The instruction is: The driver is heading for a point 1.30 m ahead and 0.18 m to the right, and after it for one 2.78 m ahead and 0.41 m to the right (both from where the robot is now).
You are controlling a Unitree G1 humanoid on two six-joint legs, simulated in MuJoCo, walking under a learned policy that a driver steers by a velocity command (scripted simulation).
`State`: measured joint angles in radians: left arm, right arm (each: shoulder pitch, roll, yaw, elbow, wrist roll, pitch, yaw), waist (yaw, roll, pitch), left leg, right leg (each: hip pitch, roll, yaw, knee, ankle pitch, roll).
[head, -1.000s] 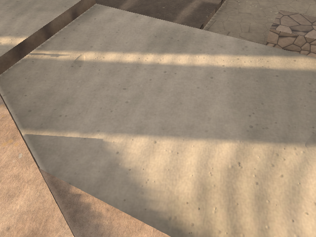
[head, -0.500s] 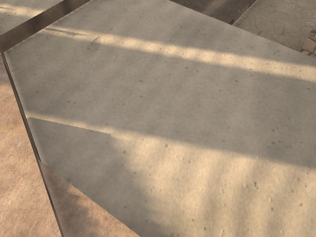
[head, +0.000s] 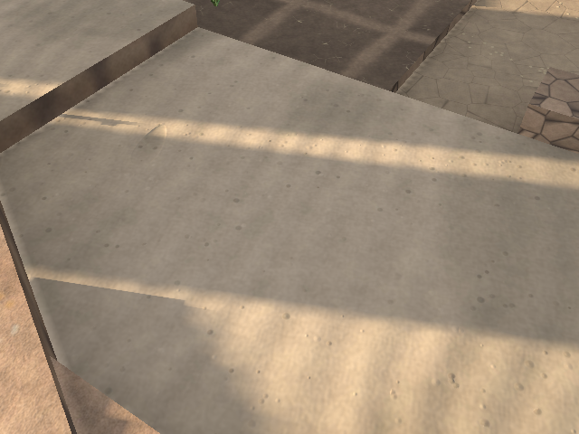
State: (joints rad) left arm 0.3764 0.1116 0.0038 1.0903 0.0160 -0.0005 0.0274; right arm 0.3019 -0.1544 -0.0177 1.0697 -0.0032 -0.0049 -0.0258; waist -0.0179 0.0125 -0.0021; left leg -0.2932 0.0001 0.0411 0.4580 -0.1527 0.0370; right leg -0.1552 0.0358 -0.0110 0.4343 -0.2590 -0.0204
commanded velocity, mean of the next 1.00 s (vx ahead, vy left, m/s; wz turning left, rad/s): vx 0.34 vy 0.00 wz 0.00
